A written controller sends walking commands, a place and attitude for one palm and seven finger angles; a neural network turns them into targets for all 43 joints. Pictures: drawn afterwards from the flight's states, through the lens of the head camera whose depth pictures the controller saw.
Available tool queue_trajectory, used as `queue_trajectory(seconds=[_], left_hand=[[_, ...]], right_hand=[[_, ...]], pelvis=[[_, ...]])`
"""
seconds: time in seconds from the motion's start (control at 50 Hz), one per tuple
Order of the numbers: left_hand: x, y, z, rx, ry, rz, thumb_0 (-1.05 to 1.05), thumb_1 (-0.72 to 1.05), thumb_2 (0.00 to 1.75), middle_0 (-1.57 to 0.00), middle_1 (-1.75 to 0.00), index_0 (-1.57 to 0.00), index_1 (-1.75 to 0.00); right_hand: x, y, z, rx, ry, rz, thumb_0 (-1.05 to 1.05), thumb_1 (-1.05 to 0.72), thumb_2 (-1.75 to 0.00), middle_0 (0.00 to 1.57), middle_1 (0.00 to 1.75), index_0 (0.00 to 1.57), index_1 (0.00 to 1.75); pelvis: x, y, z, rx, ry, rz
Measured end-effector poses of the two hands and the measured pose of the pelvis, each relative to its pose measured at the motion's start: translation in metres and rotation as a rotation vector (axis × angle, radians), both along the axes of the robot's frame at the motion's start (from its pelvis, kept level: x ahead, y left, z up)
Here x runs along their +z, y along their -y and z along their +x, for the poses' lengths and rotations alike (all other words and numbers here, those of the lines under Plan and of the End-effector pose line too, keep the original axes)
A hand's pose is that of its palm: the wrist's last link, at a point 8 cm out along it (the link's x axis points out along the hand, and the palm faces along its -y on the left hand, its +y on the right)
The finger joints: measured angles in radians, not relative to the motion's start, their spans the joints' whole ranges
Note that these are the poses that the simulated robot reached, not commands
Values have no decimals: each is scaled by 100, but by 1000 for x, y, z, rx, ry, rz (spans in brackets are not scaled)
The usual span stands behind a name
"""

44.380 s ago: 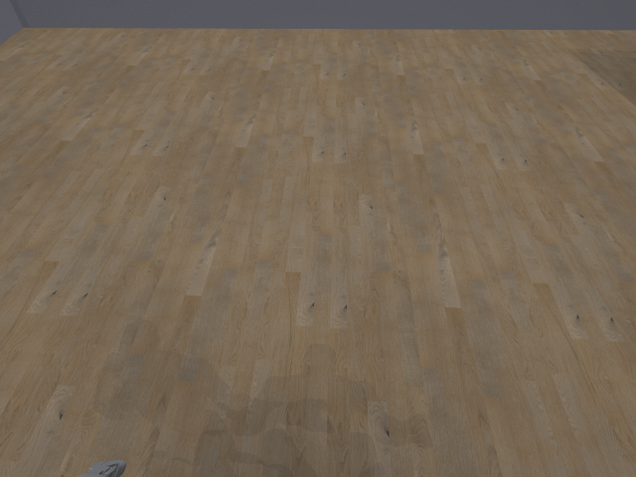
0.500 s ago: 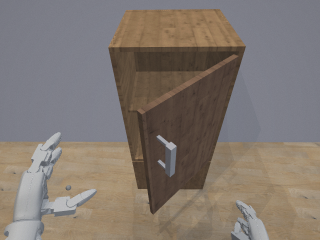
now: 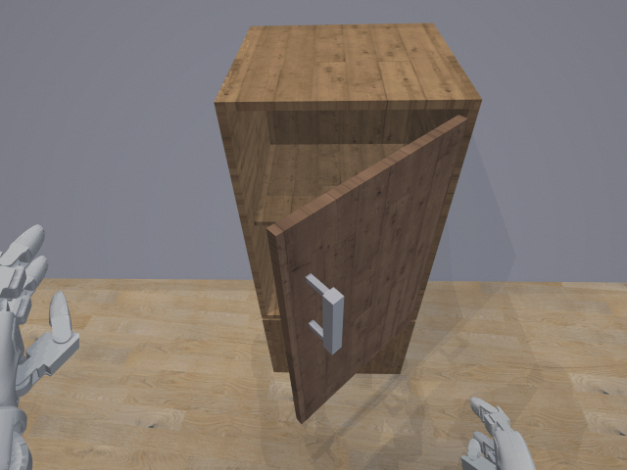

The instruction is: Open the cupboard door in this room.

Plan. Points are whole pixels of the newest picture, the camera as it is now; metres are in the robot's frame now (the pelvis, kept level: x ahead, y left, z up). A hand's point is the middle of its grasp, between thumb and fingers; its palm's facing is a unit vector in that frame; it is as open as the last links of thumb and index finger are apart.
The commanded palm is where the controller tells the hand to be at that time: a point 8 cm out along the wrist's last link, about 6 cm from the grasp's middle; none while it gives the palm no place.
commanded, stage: draw the hand back to the body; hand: left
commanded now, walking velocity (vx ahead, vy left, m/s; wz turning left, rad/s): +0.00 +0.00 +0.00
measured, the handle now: (323, 314) +0.33 +0.03 +0.01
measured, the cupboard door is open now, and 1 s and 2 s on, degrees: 43 43 43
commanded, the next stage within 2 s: step back with the hand held close in 0.20 s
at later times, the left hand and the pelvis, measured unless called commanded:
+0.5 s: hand (100, 326) +0.20 +0.24 +0.16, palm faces +0.41 -0.78 -0.48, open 7.4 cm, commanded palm +0.15 +0.27 +0.17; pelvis +0.00 -0.02 +0.00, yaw -1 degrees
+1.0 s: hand (12, 406) +0.12 +0.28 +0.15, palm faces +0.40 -0.77 -0.50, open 7.4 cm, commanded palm +0.06 +0.31 +0.17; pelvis -0.08 +0.01 -0.01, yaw -1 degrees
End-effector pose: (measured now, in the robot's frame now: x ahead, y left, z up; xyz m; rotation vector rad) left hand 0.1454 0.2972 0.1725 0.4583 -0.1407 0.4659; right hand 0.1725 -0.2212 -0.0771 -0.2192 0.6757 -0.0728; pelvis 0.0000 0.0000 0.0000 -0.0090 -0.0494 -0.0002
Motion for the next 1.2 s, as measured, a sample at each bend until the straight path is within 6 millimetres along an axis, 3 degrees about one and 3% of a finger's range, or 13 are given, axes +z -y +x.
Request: queue_trajectory(seconds=[0.12,0.44,0.66,0.8,1.02,1.2], left_hand=[[-5,13,1,-21,-23,-12,1,87,89,-21,-30,-21,-30],[10,24,10,-34,-9,72,1,89,90,-21,-31,-21,-30],[2,25,12,-131,-70,107,1,89,90,-21,-31,-21,-30],[6,12,-12,-148,-25,128,1,89,90,-22,-31,-21,-30],[2,-17,-68,-91,41,156,1,89,90,-21,-31,-21,-30],[5,-22,-124,-16,104,173,1,89,90,-21,-31,-21,-30]], right_hand=[[1,10,1,-8,4,-6,2,-91,-90,20,30,20,30],[-2,30,5,-40,-8,11,2,-91,-90,20,30,20,30],[5,47,-27,-156,-48,-30,2,-91,-90,20,30,20,30],[9,39,-61,-170,-67,-60,2,-91,-90,20,30,20,30],[-1,6,-109,-108,-63,-63,2,-91,-90,20,30,20,30],[-18,-14,-126,-1,-60,-39,2,-91,-90,20,30,20,30]], pelvis=[[0,8,1,1,6,1],[0,24,3,-13,-22,-5],[0,15,-17,-40,-53,-2],[-1,5,-41,-38,-49,-11],[-10,-15,-85,-9,-34,-33],[-20,-12,-120,58,-40,-41]])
